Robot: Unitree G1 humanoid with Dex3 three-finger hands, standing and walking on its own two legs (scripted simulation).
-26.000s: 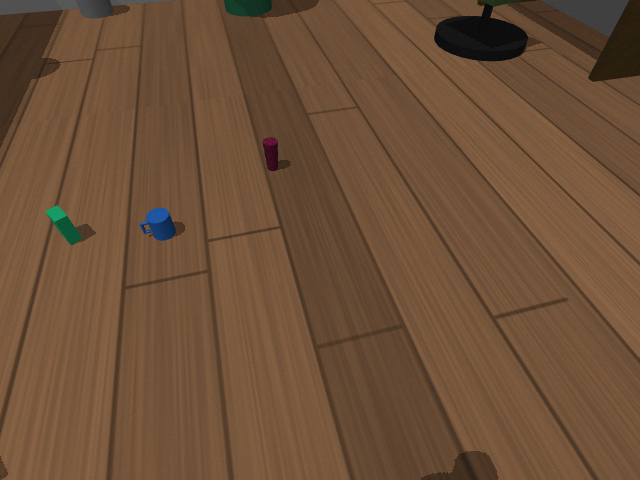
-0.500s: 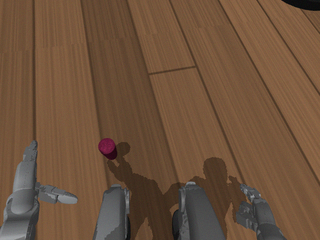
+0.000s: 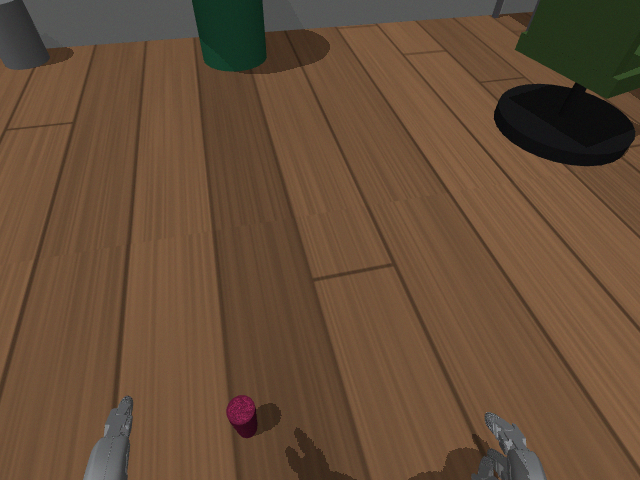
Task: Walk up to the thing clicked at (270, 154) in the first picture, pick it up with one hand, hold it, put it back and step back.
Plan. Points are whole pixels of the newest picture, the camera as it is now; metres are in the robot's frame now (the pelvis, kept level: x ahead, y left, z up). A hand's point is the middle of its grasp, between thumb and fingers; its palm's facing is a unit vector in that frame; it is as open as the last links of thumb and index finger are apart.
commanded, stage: home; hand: left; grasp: from the side
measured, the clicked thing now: (244, 419) +0.41 +0.18 -0.63
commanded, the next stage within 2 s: stand in 1.70 s
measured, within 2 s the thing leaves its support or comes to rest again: neither
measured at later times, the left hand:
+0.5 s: hand out of the picture +0.16 +0.18 -0.05, palm faces +0.11 -0.95 -0.29, open 17.6 cm
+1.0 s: hand out of the picture +0.15 +0.17 -0.04, palm faces +0.10 -0.95 -0.28, open 17.5 cm
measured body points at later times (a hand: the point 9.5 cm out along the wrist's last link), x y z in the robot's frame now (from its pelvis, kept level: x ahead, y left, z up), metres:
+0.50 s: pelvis -0.01 -0.01 +0.01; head +0.02 -0.01 +0.46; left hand +0.15 +0.22 -0.02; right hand +0.15 -0.25 -0.06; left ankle -0.01 +0.12 -0.68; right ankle +0.00 -0.14 -0.68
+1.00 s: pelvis -0.01 -0.01 +0.01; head +0.01 -0.01 +0.46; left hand +0.14 +0.22 -0.02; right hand +0.15 -0.25 -0.06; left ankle -0.01 +0.12 -0.68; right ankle +0.00 -0.14 -0.68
